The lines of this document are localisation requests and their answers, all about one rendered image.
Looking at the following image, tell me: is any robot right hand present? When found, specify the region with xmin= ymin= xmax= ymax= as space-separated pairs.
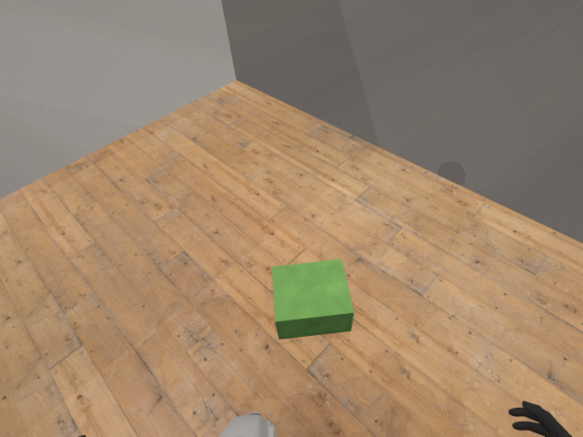
xmin=508 ymin=401 xmax=572 ymax=437

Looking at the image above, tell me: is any carton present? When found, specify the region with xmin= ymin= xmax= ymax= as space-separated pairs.
xmin=271 ymin=259 xmax=353 ymax=340

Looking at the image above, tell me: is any left robot thigh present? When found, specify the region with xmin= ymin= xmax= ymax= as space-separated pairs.
xmin=219 ymin=415 xmax=275 ymax=437

